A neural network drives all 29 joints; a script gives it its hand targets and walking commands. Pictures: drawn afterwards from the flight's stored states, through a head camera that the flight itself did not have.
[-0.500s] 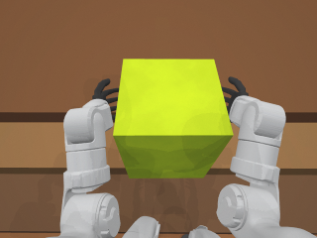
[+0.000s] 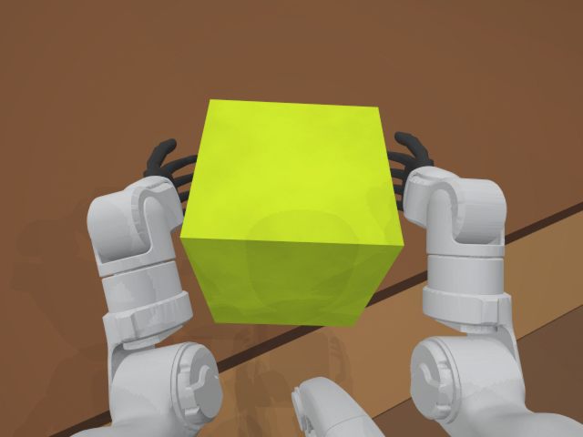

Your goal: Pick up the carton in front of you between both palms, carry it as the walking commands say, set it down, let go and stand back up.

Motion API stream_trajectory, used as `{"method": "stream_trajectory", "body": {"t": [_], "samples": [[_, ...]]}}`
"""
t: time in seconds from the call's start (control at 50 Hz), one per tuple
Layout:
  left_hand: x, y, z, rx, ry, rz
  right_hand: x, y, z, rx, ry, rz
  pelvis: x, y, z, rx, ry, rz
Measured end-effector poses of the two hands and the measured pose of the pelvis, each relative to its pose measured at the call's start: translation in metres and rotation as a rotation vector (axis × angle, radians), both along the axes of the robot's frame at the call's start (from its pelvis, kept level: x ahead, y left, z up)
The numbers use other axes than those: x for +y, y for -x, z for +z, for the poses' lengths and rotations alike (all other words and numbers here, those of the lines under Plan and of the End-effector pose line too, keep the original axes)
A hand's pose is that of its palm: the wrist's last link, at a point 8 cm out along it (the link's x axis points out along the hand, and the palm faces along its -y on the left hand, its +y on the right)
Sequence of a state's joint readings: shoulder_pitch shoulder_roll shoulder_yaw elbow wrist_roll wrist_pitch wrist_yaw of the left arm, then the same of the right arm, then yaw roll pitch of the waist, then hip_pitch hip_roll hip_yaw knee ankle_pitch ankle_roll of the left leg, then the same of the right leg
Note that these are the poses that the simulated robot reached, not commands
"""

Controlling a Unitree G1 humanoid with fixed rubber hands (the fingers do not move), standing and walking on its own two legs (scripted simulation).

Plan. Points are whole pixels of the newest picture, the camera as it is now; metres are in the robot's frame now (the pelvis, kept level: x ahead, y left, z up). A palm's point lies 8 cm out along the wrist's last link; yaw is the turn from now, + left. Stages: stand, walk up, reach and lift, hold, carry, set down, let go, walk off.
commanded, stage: carry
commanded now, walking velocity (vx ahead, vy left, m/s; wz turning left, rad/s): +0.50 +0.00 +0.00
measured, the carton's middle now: (289, 224) +0.38 -0.08 +0.07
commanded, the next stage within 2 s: none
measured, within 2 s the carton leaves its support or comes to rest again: neither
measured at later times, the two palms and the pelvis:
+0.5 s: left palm out of the picture +0.65 +0.22 +0.30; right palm out of the picture +0.73 -0.07 +0.31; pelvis +0.32 -0.01 +0.12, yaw +3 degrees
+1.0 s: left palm out of the picture +0.99 +0.22 +0.37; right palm out of the picture +0.97 -0.08 +0.37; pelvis +0.59 +0.08 +0.21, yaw +1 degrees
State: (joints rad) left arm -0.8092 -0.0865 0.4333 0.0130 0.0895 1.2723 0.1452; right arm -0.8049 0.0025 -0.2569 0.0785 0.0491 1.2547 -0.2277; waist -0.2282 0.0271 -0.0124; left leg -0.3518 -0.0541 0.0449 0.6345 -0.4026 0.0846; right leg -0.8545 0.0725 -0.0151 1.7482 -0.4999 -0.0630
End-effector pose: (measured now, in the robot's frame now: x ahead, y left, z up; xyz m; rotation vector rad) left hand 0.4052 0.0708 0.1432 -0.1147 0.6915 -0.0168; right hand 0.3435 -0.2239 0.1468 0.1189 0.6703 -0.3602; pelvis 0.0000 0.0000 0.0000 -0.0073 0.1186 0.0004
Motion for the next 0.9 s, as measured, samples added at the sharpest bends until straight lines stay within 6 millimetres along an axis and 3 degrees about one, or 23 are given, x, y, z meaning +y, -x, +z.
{"method": "stream_trajectory", "body": {"t": [0.1,0.18,0.24,0.34,0.42,0.52,0.58,0.64,0.7,0.8,0.9], "samples": [[0.006,-0.071,0.03,-0.088,0.001,0.036,0.004,-0.086,0.039,-0.086,0.004,0.029,-0.006,-0.068,0.013,-0.016,0.022,0.004],[0.032,-0.121,0.048,-0.124,-0.031,0.124,0.028,-0.17,0.057,-0.122,-0.021,0.127,-0.019,-0.136,0.018,-0.027,0.047,-0.009],[0.065,-0.142,0.06,-0.088,-0.071,0.222,0.062,-0.224,0.063,-0.087,-0.047,0.239,-0.029,-0.171,0.037,-0.044,0.058,0.018],[0.12,-0.158,0.084,-0.032,-0.066,0.368,0.122,-0.286,0.092,-0.04,-0.06,0.369,-0.037,-0.221,0.083,-0.054,0.037,0.039],[0.143,-0.191,0.118,-0.05,-0.087,0.407,0.148,-0.334,0.126,-0.069,-0.057,0.403,-0.03,-0.266,0.107,-0.057,0.014,0.052],[0.153,-0.263,0.17,-0.112,-0.142,0.361,0.153,-0.393,0.165,-0.132,-0.038,0.349,-0.001,-0.329,0.118,-0.064,0.012,0.046],[0.153,-0.317,0.188,-0.102,-0.149,0.294,0.15,-0.426,0.176,-0.111,-0.039,0.317,0.021,-0.374,0.121,-0.054,-0.006,0.041],[0.147,-0.376,0.194,-0.083,-0.127,0.201,0.142,-0.454,0.183,-0.08,-0.019,0.246,0.049,-0.419,0.121,-0.054,-0.028,0.023],[0.133,-0.424,0.189,-0.024,-0.095,0.114,0.128,-0.469,0.177,-0.015,0.001,0.152,0.07,-0.45,0.134,-0.071,-0.022,0.03],[0.123,-0.476,0.184,0.092,-0.067,0.08,0.12,-0.499,0.169,0.101,-0.031,0.085,0.088,-0.496,0.175,-0.036,-0.017,0.017],[0.134,-0.535,0.205,0.036,-0.037,0.097,0.131,-0.561,0.191,0.06,-0.008,0.101,0.092,-0.54,0.204,-0.004,0.006,-0.003]]}}
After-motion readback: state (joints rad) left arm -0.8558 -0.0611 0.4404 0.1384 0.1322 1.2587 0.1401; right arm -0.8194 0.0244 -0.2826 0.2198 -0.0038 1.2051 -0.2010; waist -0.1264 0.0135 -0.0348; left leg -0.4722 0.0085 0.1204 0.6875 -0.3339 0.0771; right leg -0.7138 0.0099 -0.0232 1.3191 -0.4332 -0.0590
